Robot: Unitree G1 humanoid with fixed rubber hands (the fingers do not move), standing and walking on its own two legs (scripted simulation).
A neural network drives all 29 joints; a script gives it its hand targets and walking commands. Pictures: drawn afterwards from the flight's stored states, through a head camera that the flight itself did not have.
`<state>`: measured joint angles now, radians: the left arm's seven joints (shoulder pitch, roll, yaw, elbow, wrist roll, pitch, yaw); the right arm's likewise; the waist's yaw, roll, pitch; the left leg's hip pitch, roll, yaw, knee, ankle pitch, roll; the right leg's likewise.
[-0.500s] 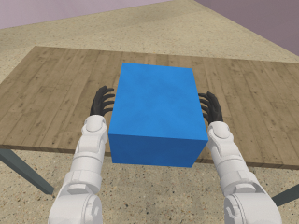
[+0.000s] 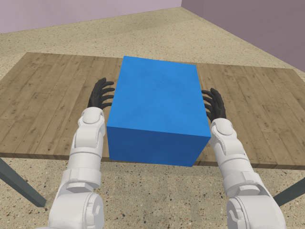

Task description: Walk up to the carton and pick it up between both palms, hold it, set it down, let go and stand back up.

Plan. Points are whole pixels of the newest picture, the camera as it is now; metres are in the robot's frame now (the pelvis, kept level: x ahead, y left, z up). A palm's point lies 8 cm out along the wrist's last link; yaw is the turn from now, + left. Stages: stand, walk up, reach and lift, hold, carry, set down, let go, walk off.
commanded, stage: reach and lift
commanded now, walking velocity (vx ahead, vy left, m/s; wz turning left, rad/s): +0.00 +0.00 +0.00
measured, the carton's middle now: (156, 108) +0.43 +0.00 +0.07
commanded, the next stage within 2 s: hold in 1.34 s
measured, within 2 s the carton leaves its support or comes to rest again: neither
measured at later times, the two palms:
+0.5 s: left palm (94, 100) +0.36 +0.16 +0.16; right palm (223, 116) +0.35 -0.16 +0.13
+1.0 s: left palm (94, 94) +0.37 +0.16 +0.17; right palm (225, 110) +0.36 -0.17 +0.15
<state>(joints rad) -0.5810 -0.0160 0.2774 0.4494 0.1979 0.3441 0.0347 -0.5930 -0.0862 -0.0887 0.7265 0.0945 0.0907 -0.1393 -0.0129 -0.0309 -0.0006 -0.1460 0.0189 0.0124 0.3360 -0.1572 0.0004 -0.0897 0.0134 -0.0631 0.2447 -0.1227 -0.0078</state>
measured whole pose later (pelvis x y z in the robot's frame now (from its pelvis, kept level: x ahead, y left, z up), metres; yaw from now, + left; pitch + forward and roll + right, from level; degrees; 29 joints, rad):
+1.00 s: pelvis +0.00 +0.00 +0.00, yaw +0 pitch -6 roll -1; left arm -0.60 -0.02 0.31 0.20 0.27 0.61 -0.03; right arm -0.61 -0.10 -0.02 0.57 0.19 0.26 -0.18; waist -0.08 -0.05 0.03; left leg -0.06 0.01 0.01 0.34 -0.17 0.01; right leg 0.00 0.01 -0.06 0.25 -0.13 0.00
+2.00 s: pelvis -0.01 +0.00 +0.00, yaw +0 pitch -7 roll -1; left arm -0.65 -0.02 0.34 0.14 0.29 0.72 -0.05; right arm -0.67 -0.10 -0.03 0.55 0.21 0.35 -0.19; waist -0.07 -0.04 0.01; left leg -0.05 0.01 0.01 0.32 -0.15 0.01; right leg 0.00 0.01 -0.06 0.25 -0.13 -0.01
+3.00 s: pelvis -0.01 +0.00 +0.00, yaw +0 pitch -8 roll -1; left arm -0.62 -0.02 0.34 0.09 0.30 0.73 -0.06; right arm -0.65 -0.10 -0.01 0.51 0.22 0.35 -0.20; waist -0.07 -0.04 0.02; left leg -0.04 0.01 0.01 0.33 -0.16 0.01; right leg 0.01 0.01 -0.06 0.25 -0.13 -0.01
